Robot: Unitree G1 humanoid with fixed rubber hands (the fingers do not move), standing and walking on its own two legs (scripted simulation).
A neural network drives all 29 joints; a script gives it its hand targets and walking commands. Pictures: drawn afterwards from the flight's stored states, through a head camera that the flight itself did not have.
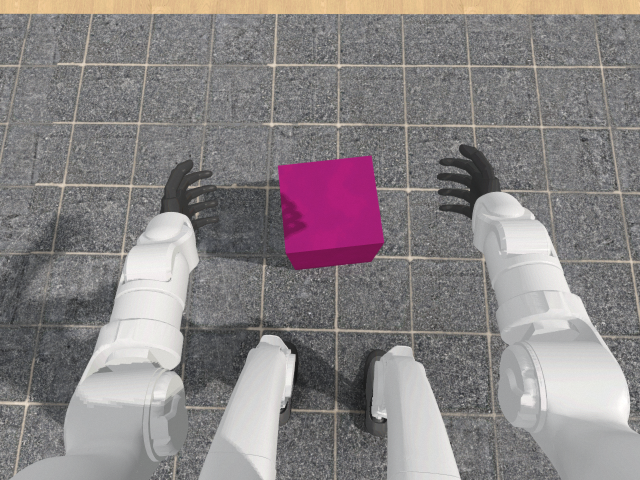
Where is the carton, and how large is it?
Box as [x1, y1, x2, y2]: [278, 156, 383, 269]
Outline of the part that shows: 371,156 278,166 285,250 287,256 295,269 371,261 383,243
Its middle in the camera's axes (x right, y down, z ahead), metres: +0.02 -0.06 +0.96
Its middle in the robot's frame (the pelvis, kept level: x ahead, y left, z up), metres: +0.54 +0.04 -0.54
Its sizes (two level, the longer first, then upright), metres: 0.210 0.200 0.250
